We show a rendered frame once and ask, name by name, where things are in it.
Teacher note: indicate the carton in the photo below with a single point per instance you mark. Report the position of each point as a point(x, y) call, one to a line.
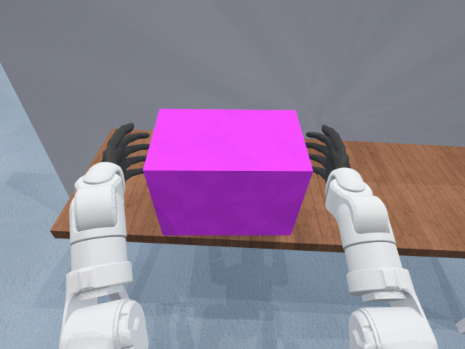
point(213, 172)

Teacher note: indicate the robot right upper arm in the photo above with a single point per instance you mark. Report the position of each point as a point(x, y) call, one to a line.
point(389, 328)

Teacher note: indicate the robot left hand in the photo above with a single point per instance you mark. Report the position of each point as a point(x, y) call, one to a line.
point(117, 150)

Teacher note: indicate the robot right hand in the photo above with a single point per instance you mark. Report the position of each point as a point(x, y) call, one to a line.
point(334, 152)

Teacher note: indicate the table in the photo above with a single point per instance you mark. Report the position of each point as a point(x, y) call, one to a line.
point(422, 187)

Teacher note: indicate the robot left upper arm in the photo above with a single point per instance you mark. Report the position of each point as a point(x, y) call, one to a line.
point(119, 324)

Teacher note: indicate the robot left forearm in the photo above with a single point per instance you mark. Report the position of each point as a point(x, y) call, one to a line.
point(99, 264)

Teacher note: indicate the robot right forearm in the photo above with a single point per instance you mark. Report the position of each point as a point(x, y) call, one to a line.
point(375, 269)

